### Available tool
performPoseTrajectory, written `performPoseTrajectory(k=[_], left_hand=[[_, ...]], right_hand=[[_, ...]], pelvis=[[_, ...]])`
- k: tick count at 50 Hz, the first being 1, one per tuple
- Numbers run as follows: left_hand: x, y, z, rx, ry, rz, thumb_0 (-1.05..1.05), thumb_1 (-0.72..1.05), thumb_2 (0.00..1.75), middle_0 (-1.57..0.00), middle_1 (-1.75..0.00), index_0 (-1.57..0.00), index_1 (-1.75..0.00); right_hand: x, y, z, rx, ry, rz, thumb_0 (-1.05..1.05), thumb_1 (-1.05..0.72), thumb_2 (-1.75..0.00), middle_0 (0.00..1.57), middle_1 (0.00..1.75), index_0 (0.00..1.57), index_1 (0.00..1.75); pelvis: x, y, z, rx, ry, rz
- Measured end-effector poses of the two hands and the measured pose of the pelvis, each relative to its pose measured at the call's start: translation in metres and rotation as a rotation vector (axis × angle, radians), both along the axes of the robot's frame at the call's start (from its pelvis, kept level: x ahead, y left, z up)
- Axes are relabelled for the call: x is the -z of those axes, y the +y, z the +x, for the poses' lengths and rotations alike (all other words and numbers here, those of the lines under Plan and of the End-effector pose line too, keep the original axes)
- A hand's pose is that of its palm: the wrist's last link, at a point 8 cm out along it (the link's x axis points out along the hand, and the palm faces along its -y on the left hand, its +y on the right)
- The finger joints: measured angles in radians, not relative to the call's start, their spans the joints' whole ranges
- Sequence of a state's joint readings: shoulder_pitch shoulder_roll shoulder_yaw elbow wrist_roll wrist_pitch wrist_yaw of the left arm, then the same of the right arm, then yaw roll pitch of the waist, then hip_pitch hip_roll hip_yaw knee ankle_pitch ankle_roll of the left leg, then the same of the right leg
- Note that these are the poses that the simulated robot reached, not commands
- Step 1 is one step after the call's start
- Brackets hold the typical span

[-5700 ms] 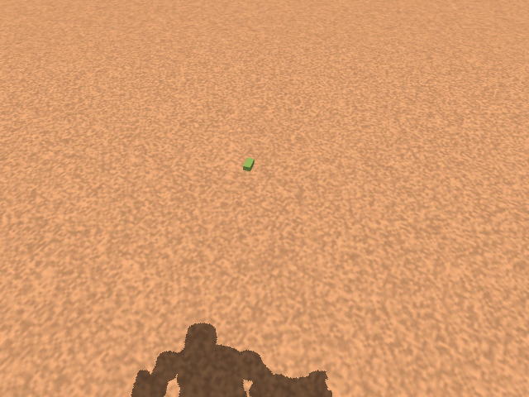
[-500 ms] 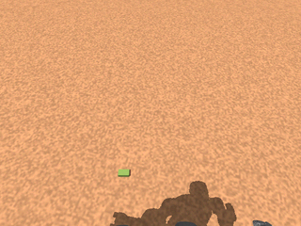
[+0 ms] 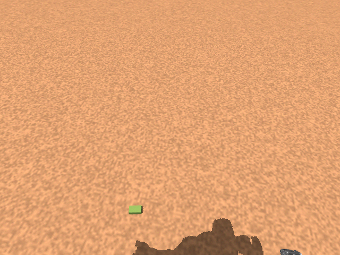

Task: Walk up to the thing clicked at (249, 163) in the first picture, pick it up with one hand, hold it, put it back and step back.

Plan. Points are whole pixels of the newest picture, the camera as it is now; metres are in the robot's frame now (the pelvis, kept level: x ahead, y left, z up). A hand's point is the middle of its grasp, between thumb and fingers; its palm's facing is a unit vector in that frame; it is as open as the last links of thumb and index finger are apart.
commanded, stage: walk up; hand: left
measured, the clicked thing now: (135, 209) +0.49 +0.18 -0.77
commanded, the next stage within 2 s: stand in 0.76 s
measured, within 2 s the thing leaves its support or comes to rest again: neither
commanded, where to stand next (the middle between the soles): +0.06 -0.02 m, yaw -2 degrees
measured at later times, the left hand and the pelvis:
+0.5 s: hand out of the picture +0.09 +0.25 -0.16, palm faces -0.06 -0.94 -0.35, open 7.4 cm; pelvis +0.01 +0.00 +0.00, yaw -2 degrees
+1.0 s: hand out of the picture +0.12 +0.24 -0.16, palm faces -0.05 -0.95 -0.32, open 7.4 cm; pelvis +0.02 +0.00 +0.00, yaw -1 degrees
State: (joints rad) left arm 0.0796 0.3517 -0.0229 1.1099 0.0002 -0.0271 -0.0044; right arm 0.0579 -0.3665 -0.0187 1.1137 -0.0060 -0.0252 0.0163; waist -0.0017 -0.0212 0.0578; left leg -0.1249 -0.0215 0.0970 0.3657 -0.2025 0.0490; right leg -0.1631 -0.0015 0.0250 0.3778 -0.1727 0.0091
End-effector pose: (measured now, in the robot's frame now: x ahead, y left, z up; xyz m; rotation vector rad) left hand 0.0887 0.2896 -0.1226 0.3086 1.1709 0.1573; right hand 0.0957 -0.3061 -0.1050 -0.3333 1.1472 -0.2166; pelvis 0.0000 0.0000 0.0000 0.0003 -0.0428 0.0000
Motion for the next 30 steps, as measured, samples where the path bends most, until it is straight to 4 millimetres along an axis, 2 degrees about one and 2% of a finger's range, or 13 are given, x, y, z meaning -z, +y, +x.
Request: performPoseTrajectory(k=[7,17,30], left_hand=[[0.001,0.001,-0.007,-0.004,0.041,0.007,0.00,0.90,0.89,-0.20,-0.30,-0.20,-0.30],[-0.002,0.008,-0.015,-0.008,0.089,0.031,0.00,0.90,0.89,-0.20,-0.30,-0.20,-0.30],[-0.004,0.006,0.004,0.007,0.065,0.032,0.00,0.90,0.89,-0.20,-0.30,-0.20,-0.30]], right_hand=[[-0.002,-0.004,0.003,0.013,0.005,-0.006,0.00,-0.90,-0.90,0.21,0.30,0.21,0.30],[0.008,0.006,-0.008,0.034,0.051,0.032,0.00,-0.90,-0.90,0.21,0.30,0.21,0.30],[0.012,0.009,-0.015,0.065,0.068,0.041,0.00,-0.90,-0.90,0.21,0.30,0.21,0.30]], pelvis=[[-0.002,-0.001,0.003,0.010,0.002,-0.001],[-0.003,0.000,0.007,0.021,0.004,-0.001],[-0.002,0.002,0.013,0.028,0.002,0.002]])
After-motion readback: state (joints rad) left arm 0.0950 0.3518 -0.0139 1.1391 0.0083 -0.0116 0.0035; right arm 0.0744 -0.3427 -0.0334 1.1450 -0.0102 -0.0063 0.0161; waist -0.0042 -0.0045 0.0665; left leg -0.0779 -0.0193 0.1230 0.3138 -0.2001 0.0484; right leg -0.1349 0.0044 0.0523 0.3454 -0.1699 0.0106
